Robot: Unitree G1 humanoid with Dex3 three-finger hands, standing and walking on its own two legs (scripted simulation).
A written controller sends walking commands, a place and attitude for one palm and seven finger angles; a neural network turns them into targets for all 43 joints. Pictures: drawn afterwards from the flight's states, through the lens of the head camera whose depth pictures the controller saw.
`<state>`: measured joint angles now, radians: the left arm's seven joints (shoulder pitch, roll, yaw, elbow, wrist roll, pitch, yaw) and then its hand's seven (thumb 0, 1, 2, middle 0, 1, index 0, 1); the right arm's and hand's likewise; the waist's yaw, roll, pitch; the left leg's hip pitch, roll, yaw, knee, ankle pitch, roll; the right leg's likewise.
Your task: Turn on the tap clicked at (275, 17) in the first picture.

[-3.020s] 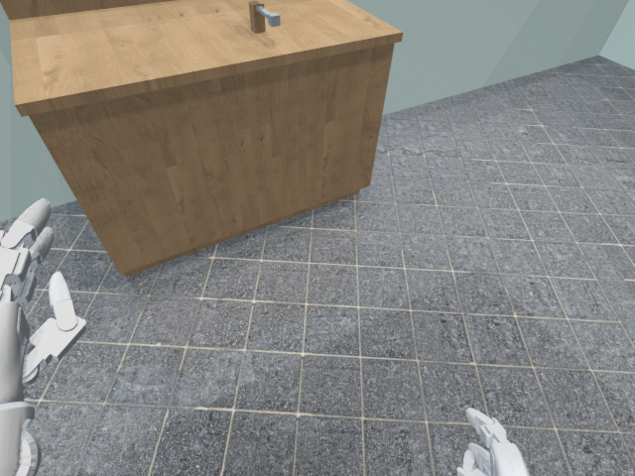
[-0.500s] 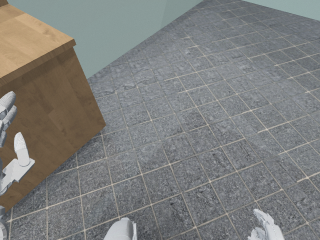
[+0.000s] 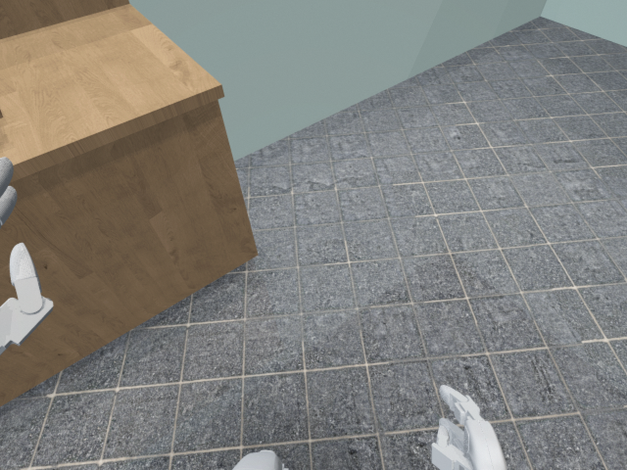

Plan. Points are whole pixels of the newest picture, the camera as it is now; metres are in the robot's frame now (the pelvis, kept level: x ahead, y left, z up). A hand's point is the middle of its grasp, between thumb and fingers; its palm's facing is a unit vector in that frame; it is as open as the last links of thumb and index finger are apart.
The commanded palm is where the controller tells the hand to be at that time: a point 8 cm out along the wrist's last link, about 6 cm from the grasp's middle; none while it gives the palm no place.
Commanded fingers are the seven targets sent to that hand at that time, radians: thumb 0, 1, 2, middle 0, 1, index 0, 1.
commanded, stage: turn to face it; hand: left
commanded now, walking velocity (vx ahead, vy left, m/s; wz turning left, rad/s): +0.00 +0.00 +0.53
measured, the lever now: out of the picture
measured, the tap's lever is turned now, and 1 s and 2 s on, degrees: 0 0 0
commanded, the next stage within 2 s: take the last steps up to it in 0.42 s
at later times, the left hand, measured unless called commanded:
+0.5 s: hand out of the picture +0.13 +0.26 +0.20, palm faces +0.58 -0.71 -0.40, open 7.4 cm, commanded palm +0.06 +0.29 +0.19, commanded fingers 0.00 0.90 0.90 -0.20 -0.30 -0.20 -0.30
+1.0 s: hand out of the picture +0.04 +0.26 +0.20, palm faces +0.69 -0.60 -0.41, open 7.4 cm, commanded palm -0.02 +0.28 +0.19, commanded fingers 0.00 0.90 0.90 -0.20 -0.30 -0.20 -0.30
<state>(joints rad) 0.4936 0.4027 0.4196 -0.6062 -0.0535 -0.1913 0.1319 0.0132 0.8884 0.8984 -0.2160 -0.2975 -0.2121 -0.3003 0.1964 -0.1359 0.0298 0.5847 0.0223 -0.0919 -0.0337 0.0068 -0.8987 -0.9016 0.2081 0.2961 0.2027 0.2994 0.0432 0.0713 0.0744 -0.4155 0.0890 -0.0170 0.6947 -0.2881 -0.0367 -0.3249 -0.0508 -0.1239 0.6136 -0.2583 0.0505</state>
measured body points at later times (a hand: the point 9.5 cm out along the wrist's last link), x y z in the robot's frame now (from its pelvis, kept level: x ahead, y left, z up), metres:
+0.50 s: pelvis -0.02 -0.02 +0.02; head -0.01 -0.01 +0.46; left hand +0.09 +0.29 +0.22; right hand +0.19 -0.19 -0.07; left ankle -0.03 +0.10 -0.72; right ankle +0.01 -0.14 -0.68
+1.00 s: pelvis -0.06 -0.04 +0.02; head -0.05 -0.04 +0.47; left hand +0.00 +0.29 +0.22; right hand +0.17 -0.24 -0.06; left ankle -0.11 +0.10 -0.70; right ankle +0.00 -0.14 -0.72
